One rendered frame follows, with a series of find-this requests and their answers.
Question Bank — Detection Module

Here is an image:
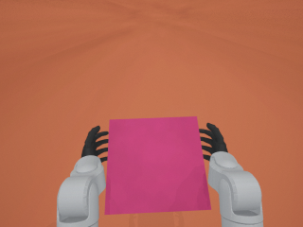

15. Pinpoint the robot right hand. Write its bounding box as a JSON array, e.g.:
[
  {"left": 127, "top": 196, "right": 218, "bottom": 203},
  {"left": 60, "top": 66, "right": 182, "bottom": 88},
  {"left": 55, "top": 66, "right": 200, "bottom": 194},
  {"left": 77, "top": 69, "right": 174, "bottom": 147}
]
[{"left": 199, "top": 123, "right": 228, "bottom": 161}]

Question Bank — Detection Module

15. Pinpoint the carton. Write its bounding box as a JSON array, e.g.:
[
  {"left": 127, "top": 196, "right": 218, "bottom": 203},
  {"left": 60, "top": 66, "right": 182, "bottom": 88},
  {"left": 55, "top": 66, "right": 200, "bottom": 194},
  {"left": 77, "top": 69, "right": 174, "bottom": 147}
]
[{"left": 104, "top": 116, "right": 212, "bottom": 215}]

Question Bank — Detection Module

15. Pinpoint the robot left hand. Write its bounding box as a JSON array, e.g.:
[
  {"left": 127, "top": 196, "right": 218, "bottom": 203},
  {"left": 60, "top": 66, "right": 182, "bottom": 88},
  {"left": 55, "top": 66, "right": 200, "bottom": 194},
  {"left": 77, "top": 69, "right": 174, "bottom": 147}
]
[{"left": 81, "top": 126, "right": 109, "bottom": 162}]

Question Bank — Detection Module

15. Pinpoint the right robot forearm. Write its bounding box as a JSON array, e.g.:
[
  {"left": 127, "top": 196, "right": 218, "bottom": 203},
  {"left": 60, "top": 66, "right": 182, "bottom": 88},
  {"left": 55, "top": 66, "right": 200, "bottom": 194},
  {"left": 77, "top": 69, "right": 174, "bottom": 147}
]
[{"left": 207, "top": 151, "right": 264, "bottom": 227}]

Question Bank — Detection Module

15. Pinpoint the left robot forearm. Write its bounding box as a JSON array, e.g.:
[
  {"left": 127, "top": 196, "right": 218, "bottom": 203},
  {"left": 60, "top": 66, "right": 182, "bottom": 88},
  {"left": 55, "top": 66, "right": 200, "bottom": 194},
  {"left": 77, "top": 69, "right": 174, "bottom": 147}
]
[{"left": 56, "top": 155, "right": 106, "bottom": 227}]

